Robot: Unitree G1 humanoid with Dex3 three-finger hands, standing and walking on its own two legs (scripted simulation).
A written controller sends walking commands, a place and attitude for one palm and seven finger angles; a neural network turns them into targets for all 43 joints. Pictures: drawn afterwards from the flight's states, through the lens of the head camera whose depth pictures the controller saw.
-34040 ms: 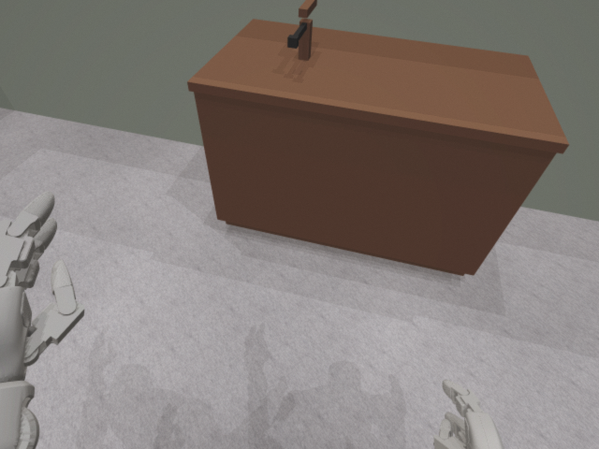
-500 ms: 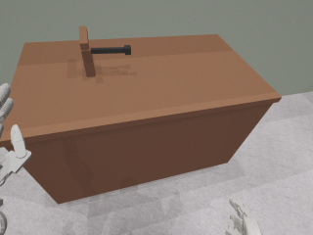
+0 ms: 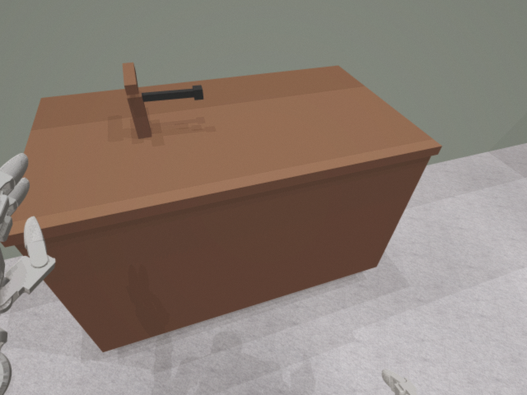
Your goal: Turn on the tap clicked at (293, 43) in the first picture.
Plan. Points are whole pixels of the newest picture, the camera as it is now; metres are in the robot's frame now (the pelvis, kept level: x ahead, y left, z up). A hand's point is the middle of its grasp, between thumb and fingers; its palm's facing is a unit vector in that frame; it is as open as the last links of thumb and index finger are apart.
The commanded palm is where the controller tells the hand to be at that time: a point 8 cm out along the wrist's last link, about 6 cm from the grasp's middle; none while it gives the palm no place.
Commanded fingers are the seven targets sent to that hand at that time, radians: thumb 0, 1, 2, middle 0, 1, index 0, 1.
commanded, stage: stop stepping back and stand still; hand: left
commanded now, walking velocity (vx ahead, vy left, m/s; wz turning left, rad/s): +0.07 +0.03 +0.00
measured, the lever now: (198, 92) +0.83 +0.20 +0.08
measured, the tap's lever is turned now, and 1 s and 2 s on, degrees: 86 86 86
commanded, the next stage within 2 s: stand and check the lever's angle in 0.70 s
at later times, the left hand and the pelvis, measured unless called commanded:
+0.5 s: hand (32, 293) +0.18 +0.24 +0.18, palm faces +0.42 -0.82 -0.40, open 7.5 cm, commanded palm +0.12 +0.28 +0.20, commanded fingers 0.00 0.90 0.90 -0.20 -0.30 -0.20 -0.30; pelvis -0.03 -0.01 +0.00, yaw +2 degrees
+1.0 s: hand (11, 317) +0.16 +0.25 +0.18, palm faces +0.43 -0.83 -0.35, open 7.4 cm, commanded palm +0.11 +0.29 +0.20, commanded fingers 0.00 0.90 0.90 -0.20 -0.30 -0.20 -0.30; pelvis -0.04 +0.00 +0.02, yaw +3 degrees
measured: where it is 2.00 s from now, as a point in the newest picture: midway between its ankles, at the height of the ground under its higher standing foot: outside the picture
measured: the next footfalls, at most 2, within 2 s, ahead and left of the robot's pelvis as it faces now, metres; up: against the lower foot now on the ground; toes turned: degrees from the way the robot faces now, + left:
right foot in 0.02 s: +0.04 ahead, -0.08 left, +0.00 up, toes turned +1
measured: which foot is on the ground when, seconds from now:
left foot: down 0.00-1.00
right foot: up 0.00-0.00, down 0.02-1.00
